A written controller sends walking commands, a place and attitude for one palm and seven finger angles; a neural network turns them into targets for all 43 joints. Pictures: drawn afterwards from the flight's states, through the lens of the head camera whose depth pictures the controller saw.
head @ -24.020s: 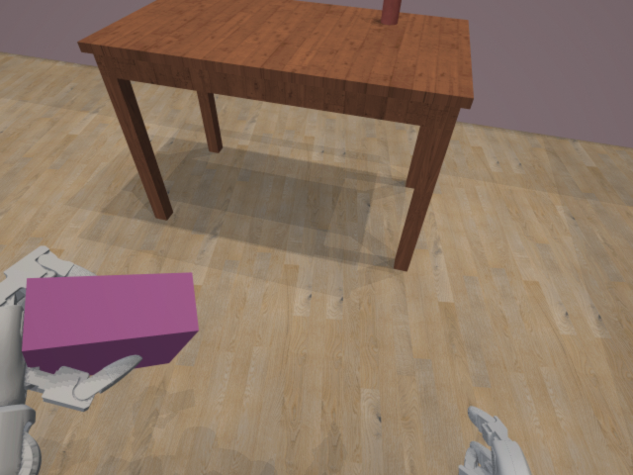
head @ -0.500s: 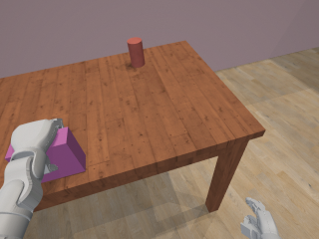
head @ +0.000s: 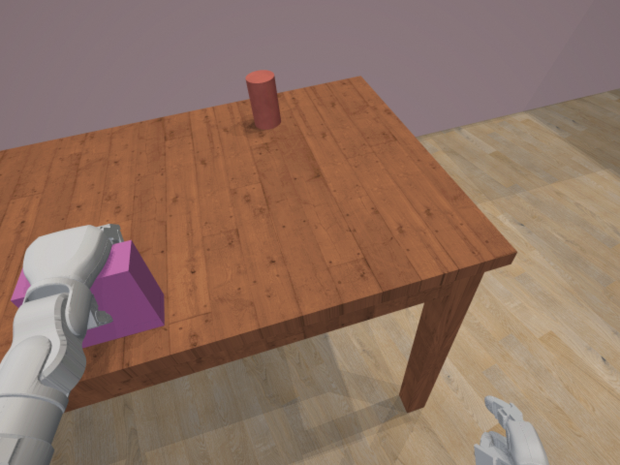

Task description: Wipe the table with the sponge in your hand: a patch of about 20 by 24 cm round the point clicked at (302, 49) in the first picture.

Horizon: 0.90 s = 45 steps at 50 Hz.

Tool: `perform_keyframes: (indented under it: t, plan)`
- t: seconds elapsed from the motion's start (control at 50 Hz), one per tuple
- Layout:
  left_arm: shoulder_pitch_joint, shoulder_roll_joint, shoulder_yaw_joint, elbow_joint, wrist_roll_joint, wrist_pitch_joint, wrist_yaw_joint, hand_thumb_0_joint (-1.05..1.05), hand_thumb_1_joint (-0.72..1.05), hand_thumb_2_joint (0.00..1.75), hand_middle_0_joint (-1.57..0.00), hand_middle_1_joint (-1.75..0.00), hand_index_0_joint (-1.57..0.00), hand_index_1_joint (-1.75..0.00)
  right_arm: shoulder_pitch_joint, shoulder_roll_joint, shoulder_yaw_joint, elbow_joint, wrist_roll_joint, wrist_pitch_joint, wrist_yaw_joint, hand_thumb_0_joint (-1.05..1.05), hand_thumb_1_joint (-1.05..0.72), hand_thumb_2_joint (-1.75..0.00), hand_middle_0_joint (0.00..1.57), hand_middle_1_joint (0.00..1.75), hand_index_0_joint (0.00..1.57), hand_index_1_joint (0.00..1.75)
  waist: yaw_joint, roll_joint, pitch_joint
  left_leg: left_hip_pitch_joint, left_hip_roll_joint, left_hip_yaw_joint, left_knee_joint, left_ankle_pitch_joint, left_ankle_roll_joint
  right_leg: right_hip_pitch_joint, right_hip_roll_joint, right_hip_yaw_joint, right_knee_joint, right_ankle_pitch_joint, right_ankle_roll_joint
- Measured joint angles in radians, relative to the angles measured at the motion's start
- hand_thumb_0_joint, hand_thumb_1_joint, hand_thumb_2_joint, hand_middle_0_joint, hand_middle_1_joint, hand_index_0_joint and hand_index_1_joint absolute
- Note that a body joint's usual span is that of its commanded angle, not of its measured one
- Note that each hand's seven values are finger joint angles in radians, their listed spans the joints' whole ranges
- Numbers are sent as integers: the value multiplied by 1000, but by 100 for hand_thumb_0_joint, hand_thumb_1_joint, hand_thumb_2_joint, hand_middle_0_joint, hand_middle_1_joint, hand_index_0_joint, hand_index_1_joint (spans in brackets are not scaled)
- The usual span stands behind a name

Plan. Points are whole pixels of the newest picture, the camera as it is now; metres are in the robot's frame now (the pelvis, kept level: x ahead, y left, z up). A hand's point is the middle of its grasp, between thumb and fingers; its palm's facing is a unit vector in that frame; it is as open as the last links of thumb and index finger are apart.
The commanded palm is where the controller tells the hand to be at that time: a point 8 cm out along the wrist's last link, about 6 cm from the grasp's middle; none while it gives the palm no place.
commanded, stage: wipe forward along the first lane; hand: left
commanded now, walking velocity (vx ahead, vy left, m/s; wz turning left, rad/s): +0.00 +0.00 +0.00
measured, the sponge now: (105, 306) +0.28 +0.34 +0.04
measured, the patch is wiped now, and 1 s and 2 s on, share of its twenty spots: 0.10 0.45 0.55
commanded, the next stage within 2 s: slide across to the middle lane in 1.42 s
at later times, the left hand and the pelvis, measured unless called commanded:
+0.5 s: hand (97, 253) +0.33 +0.36 +0.09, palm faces -0.13 +0.02 -0.99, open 9.9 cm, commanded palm +0.33 +0.36 +0.13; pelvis -0.01 -0.01 -0.01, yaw +0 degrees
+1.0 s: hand (100, 228) +0.38 +0.38 +0.09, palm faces -0.15 +0.04 -0.99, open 9.9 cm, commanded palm +0.38 +0.38 +0.13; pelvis -0.02 +0.00 -0.01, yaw -1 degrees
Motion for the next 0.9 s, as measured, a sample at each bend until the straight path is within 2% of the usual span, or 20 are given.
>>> perform_keyframes:
  t: [0.12,0.24,0.6,0.9]
  plan:
    - [-80,15,2,100,16,-23,-12,0,-48,104,-77,-134,-77,-134,8,-4,-3,3,3,4,-2,1,-91,-89,21,30,20,30,-8,-3,-6,-29,3,-3,15,-1,-3,-28,3,-3,13,-1,-3]
    - [-137,38,24,192,23,-75,-21,1,-48,105,-77,-134,-77,-134,35,-10,-10,2,4,10,0,1,-91,-89,21,30,20,30,-21,-6,-15,-62,7,-1,32,-4,-5,-61,7,-1,29,-2,-5]
    - [-354,115,65,527,73,-215,22,2,-53,109,-78,-132,-79,-134,143,-23,-33,28,15,30,11,1,-91,-89,21,30,20,30,-66,-14,-42,-192,13,2,101,-14,-2,-190,15,2,90,-4,-8]
    - [-496,176,76,725,117,-255,58,2,-53,110,-78,-132,-79,-135,187,-26,-37,34,19,37,20,0,-91,-89,21,30,20,30,-105,-23,-58,-267,19,9,140,-24,1,-258,20,10,106,1,-3]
